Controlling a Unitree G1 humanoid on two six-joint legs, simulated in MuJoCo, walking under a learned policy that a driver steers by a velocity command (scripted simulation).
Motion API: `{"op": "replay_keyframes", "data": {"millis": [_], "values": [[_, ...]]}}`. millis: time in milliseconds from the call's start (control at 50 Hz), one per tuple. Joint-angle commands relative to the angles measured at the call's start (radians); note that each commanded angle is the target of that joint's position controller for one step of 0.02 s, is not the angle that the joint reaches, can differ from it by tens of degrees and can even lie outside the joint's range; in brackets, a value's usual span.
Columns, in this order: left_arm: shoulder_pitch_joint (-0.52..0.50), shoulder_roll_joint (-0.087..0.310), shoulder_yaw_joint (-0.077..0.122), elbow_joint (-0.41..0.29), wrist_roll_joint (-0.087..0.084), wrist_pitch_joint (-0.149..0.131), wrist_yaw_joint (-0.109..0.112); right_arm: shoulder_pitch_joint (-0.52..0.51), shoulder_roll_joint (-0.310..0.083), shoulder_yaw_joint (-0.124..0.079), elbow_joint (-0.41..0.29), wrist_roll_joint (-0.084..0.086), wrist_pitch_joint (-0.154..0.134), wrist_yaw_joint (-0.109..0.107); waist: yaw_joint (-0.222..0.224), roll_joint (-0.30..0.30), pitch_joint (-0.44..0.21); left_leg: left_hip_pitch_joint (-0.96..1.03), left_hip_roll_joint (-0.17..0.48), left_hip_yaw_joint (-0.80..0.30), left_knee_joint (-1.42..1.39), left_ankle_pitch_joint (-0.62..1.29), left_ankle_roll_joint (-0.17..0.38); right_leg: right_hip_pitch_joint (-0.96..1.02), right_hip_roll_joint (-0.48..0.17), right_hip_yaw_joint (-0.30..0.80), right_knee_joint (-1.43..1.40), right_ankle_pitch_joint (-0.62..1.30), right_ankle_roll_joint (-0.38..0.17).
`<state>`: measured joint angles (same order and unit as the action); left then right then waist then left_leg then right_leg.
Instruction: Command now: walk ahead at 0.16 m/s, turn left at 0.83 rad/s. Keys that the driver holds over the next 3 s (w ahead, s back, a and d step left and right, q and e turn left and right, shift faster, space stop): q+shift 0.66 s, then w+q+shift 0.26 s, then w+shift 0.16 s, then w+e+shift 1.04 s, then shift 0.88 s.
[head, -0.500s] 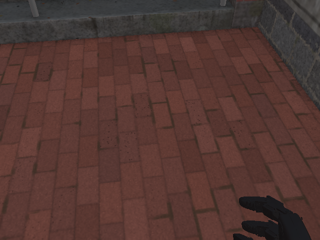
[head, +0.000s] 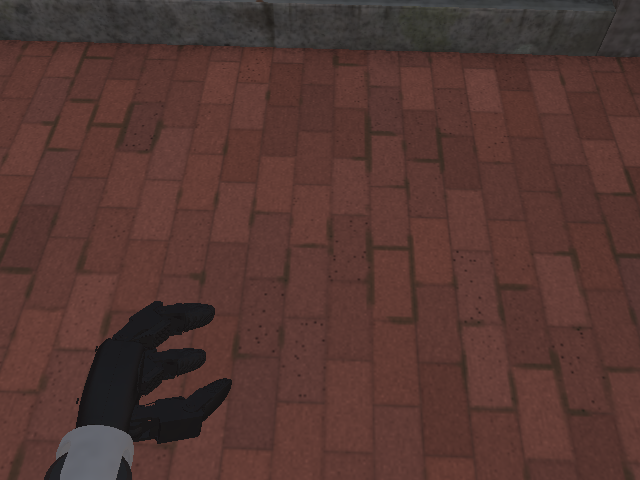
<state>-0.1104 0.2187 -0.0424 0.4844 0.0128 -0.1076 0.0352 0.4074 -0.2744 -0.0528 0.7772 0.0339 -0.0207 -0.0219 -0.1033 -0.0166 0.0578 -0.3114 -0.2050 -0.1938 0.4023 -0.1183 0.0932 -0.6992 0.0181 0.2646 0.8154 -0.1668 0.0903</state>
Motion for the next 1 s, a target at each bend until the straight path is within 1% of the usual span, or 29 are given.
{"op": "replay_keyframes", "data": {"millis": [20,60,80,100,120,140,160,180,240,280,340,460,480,500,520,540,560,580,600,660,720,780,840,880,900,920,940,960,1000], "values": [[0.153,0.136,0.061,-0.021,-0.034,0.024,0.022,-0.086,-0.175,-0.061,-0.095,0.017,0.019,-0.026,0.133,0.147,-0.23,-0.126,0.12,-0.21,0.007,0.239,0.048,0.444,0.125,-0.133,-0.26,0.188,0.02],[0.184,0.152,0.083,0.006,-0.027,0.027,0.021,-0.135,-0.109,-0.058,-0.129,0.013,0.028,-0.031,0.162,0.16,-0.216,-0.089,0.1,-0.232,0.148,0.066,-0.013,0.515,0.067,-0.081,-0.427,0.312,-0.011],[0.241,0.151,0.089,0.033,-0.007,0.029,0.021,-0.116,-0.044,-0.044,-0.139,0.009,0.03,-0.026,0.163,0.079,-0.259,-0.155,0.051,-0.167,0.342,-0.213,-0.053,0.659,-0.063,-0.015,-0.452,0.39,-0.072],[0.28,0.16,0.09,0.021,0.02,0.045,0.025,-0.055,0.03,-0.023,-0.149,-0.013,0.027,-0.024,0.137,-0.075,-0.31,-0.352,-0.028,-0.04,0.589,-0.57,-0.084,0.852,-0.286,0.18,-0.356,0.665,-0.185],[0.259,0.146,0.083,0.0,0.038,0.06,0.02,0.098,-0.019,-0.021,-0.174,-0.021,0.011,-0.001,0.043,-0.226,-0.424,-0.392,0.035,-0.046,0.768,-0.66,-0.113,0.888,-0.49,0.393,-0.365,0.77,-0.335],[0.168,0.167,0.107,-0.003,0.02,0.067,0.018,0.091,-0.114,-0.04,-0.174,-0.012,0.016,0.011,0.026,-0.283,-0.382,-0.47,0.132,0.05,0.911,-0.553,-0.151,0.808,-0.526,0.498,-0.429,0.438,-0.413],[0.14,0.097,0.098,-0.011,0.012,0.071,0.022,0.021,-0.174,-0.063,-0.149,-0.006,0.036,0.002,0.062,-0.159,-0.285,-0.468,0.18,0.069,0.964,-0.442,-0.177,0.712,-0.41,0.345,-0.451,0.208,-0.368],[0.114,0.084,0.091,-0.012,0.01,0.083,0.023,-0.034,-0.19,-0.072,-0.152,-0.002,0.06,-0.007,0.067,-0.086,-0.225,-0.447,0.201,0.085,1.001,-0.36,-0.189,0.591,-0.329,0.213,-0.463,0.117,-0.318],[0.102,0.123,0.105,0.028,0.017,0.097,0.023,-0.102,-0.109,-0.05,-0.199,-0.018,0.077,-0.014,0.062,-0.067,-0.15,-0.353,0.221,0.156,0.926,-0.25,-0.189,0.4,-0.22,-0.014,-0.498,0.225,-0.286],[0.143,0.137,0.115,0.065,0.017,0.098,0.027,-0.139,-0.069,-0.034,-0.219,-0.015,0.069,-0.011,0.079,-0.097,-0.18,-0.34,0.242,0.172,0.823,-0.232,-0.184,0.446,-0.23,-0.063,-0.502,0.262,-0.305],[0.151,0.173,0.135,0.092,0.004,0.1,0.027,-0.188,-0.073,-0.028,-0.238,-0.015,0.068,0.005,0.092,-0.121,-0.215,-0.261,0.281,0.172,0.648,-0.208,-0.162,0.473,-0.273,-0.11,-0.507,0.221,-0.314],[0.174,0.219,0.166,0.142,-0.022,0.098,0.015,-0.147,-0.113,-0.055,-0.225,-0.014,0.086,0.033,0.063,-0.143,-0.207,0.011,0.225,0.269,0.239,-0.148,-0.067,0.432,-0.3,-0.237,-0.419,0.06,-0.229],[0.209,0.188,0.161,0.156,-0.022,0.101,0.014,-0.095,-0.132,-0.07,-0.203,-0.016,0.089,0.028,0.054,-0.095,-0.2,0.11,0.198,0.253,0.163,-0.131,-0.031,0.36,-0.267,-0.289,-0.32,-0.036,-0.171],[0.248,0.14,0.153,0.164,-0.012,0.109,0.01,-0.05,-0.216,-0.097,-0.203,-0.019,0.088,0.015,0.058,0.13,-0.135,0.221,0.346,-0.011,-0.004,-0.01,0.055,0.144,-0.169,-0.405,-0.05,-0.221,-0.066],[0.17,0.127,0.148,0.08,0.011,0.099,0.015,-0.077,-0.348,-0.119,-0.238,-0.038,0.079,0.008,0.067,0.401,-0.104,0.258,0.559,-0.439,-0.08,0.106,0.237,-0.168,0.001,-0.352,0.166,-0.464,0.0],[0.063,0.166,0.158,0.061,0.013,0.085,0.019,-0.083,-0.289,-0.107,-0.259,-0.07,0.055,0.008,0.006,0.27,-0.14,0.218,0.544,-0.431,-0.117,0.022,0.254,-0.172,-0.01,-0.19,0.315,-0.434,-0.029],[0.076,0.176,0.163,0.07,-0.004,0.083,0.02,-0.147,-0.258,-0.095,-0.262,-0.068,0.039,0.005,0.054,0.224,-0.125,0.19,0.494,-0.359,-0.115,-0.026,0.195,-0.165,-0.021,-0.156,0.334,-0.327,-0.057],[0.13,0.18,0.168,0.107,-0.005,0.084,0.027,-0.225,-0.226,-0.09,-0.28,-0.045,0.035,-0.001,0.095,0.152,-0.124,0.16,0.445,-0.285,-0.085,-0.033,0.135,-0.136,-0.037,-0.15,0.321,-0.236,-0.059],[0.157,0.188,0.172,0.121,0.006,0.087,0.031,-0.275,-0.202,-0.082,-0.291,-0.024,0.04,-0.007,0.112,0.14,-0.142,0.13,0.421,-0.24,-0.06,0.006,0.107,-0.093,-0.037,-0.152,0.305,-0.179,-0.051],[0.17,0.149,0.164,0.126,0.001,0.081,0.015,-0.277,-0.163,-0.068,-0.293,-0.026,0.054,-0.024,0.128,0.14,-0.184,0.054,0.342,-0.187,-0.016,0.094,0.092,0.034,0.015,-0.172,0.273,-0.092,-0.032],[0.14,0.141,0.154,0.12,-0.025,0.058,-0.018,-0.204,-0.193,-0.079,-0.275,-0.004,0.041,-0.018,0.087,0.185,-0.188,0.085,0.331,-0.302,-0.112,-0.435,0.111,0.074,0.04,-0.165,0.028,-0.084,-0.037],[0.114,0.161,0.161,0.115,-0.042,0.024,-0.04,-0.187,-0.206,-0.081,-0.267,-0.001,0.028,-0.012,0.08,0.226,-0.141,0.06,0.343,-0.383,-0.12,-0.521,0.129,0.162,0.053,-0.15,-0.131,-0.162,-0.05],[0.179,0.161,0.17,0.13,-0.058,0.002,-0.046,-0.233,-0.173,-0.063,-0.287,0.002,0.026,-0.004,0.127,0.229,-0.103,-0.096,0.302,-0.405,-0.08,-0.525,0.111,0.407,0.05,-0.168,-0.262,-0.155,-0.053],[0.359,0.184,0.189,0.186,-0.065,-0.004,-0.041,-0.293,-0.116,-0.041,-0.318,0.003,0.027,-0.002,0.222,0.158,-0.104,-0.33,0.22,-0.318,0.094,-0.559,0.033,0.73,-0.029,-0.156,-0.422,-0.073,-0.085],[0.472,0.271,0.178,0.204,0.033,0.029,-0.029,-0.305,-0.111,-0.051,-0.325,-0.077,0.031,0.028,0.25,-0.128,-0.103,-0.519,0.058,-0.077,0.398,-0.533,-0.02,0.871,-0.231,0.089,-0.536,-0.522,-0.132],[0.409,0.355,0.193,0.172,0.074,0.038,-0.025,-0.342,-0.083,-0.041,-0.39,-0.068,0.027,0.037,0.208,-0.255,-0.053,-0.738,0.052,0.023,0.593,-0.417,-0.039,0.842,-0.457,0.459,-0.654,-0.732,-0.221],[0.38,0.287,0.181,0.169,0.059,0.045,-0.026,-0.405,-0.127,-0.042,-0.39,-0.086,0.02,0.048,0.207,-0.125,-0.015,-0.752,0.174,0.028,0.704,-0.291,-0.036,0.757,-0.47,0.47,-0.644,-0.725,-0.253],[0.377,0.238,0.161,0.177,0.037,0.046,-0.03,-0.386,-0.136,-0.046,-0.362,-0.089,0.016,0.063,0.184,-0.067,-0.012,-0.707,0.172,0.014,0.731,-0.223,-0.041,0.705,-0.399,0.343,-0.625,-0.654,-0.225],[0.375,0.209,0.141,0.195,0.024,0.035,-0.03,-0.283,-0.116,-0.04,-0.304,-0.092,0.015,0.095,0.136,-0.096,-0.041,-0.585,0.165,0.025,0.783,-0.117,-0.063,0.632,-0.281,0.134,-0.632,-0.49,-0.184]]}}
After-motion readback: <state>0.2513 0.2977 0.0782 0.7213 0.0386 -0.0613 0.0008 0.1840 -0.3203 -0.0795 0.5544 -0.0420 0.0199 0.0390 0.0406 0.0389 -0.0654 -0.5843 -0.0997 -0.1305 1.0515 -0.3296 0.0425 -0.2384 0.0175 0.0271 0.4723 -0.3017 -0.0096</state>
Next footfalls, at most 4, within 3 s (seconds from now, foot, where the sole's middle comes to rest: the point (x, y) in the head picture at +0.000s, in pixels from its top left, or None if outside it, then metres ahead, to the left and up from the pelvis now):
0.10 right None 0.25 -0.14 -0.78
0.48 left None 0.09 0.08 -0.78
0.90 right None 0.26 -0.07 -0.77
1.30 left None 0.17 0.34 -0.77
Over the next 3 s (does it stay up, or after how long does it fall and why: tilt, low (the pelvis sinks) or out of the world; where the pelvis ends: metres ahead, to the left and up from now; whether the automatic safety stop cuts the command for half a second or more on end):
stays up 1.10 0.77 -0.01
